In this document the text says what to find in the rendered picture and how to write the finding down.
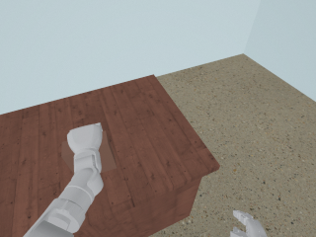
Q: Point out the robot left forearm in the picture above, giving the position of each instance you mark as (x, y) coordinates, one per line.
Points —
(69, 209)

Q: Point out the table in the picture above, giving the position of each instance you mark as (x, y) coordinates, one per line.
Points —
(160, 160)

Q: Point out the sponge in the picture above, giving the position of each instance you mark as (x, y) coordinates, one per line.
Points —
(108, 159)

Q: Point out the left robot upper arm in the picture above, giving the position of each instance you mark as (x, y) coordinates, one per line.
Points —
(47, 229)

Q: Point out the left robot hand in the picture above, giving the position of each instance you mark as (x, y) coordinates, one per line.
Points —
(87, 136)

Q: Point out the right robot hand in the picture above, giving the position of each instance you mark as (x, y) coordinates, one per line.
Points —
(253, 227)

